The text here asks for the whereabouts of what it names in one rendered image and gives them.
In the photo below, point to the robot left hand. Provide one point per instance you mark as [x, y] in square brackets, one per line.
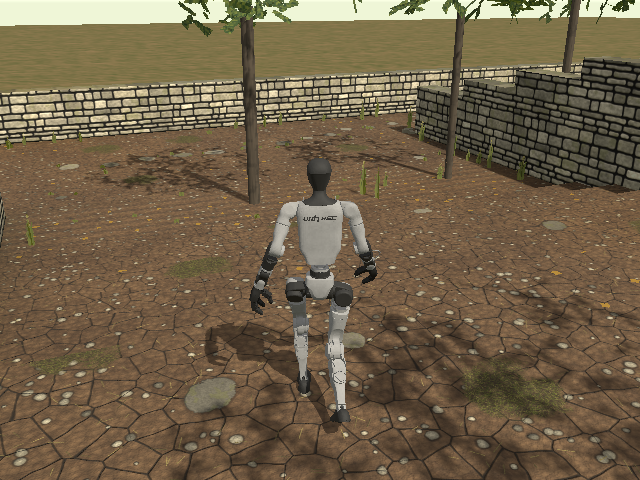
[255, 299]

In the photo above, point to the robot left forearm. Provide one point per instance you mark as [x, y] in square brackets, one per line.
[265, 270]

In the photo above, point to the robot left upper arm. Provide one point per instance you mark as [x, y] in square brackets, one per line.
[287, 212]

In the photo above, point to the robot right upper arm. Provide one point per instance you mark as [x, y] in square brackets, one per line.
[350, 210]

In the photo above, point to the right robot shin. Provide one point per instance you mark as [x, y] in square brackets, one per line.
[337, 374]

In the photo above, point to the robot right hand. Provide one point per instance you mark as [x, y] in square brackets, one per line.
[373, 273]

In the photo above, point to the robot shin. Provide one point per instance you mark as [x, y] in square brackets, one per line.
[337, 374]
[301, 350]

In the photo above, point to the left robot shin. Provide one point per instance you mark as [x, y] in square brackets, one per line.
[301, 350]

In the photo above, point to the robot right forearm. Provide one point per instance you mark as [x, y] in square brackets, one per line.
[368, 259]

